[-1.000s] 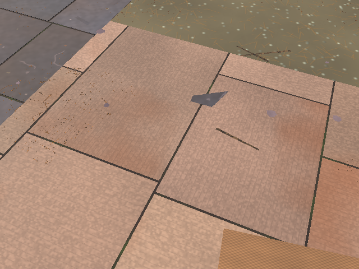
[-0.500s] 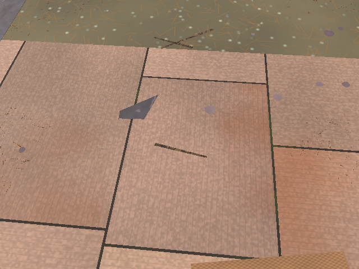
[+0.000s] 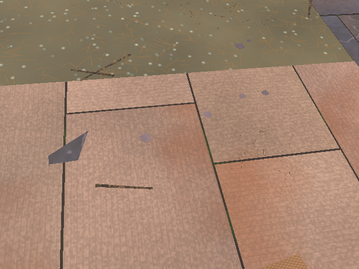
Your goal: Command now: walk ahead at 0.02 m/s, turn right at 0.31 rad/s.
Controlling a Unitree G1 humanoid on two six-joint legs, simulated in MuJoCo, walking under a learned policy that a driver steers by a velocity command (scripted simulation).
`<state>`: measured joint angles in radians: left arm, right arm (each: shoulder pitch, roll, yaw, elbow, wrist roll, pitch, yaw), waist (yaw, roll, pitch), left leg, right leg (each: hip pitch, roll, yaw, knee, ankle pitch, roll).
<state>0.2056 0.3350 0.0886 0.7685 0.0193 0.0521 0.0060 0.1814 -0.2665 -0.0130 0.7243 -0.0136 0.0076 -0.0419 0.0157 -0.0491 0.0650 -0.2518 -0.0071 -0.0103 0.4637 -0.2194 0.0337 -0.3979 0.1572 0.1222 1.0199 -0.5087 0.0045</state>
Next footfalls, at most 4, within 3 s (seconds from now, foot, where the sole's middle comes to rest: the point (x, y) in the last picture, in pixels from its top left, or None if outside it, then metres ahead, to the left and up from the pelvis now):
0.26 right None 0.01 -0.11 -0.78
1.66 right None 0.44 -0.05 -0.78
2.20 left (152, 192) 0.76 0.10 -0.78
2.76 right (195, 137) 1.06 -0.08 -0.78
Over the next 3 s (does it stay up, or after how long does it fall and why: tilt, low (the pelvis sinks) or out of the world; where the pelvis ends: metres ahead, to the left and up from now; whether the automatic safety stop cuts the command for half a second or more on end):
stays up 1.02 -0.02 0.00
